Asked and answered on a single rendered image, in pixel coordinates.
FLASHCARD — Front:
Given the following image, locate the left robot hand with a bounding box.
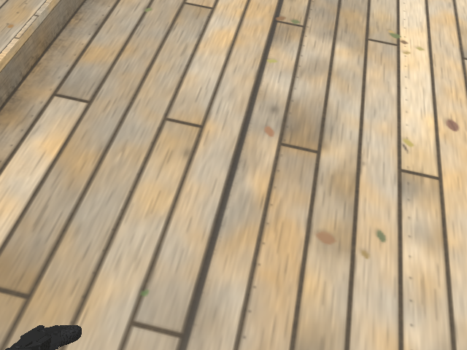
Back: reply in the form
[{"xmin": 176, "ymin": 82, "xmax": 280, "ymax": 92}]
[{"xmin": 5, "ymin": 325, "xmax": 82, "ymax": 350}]

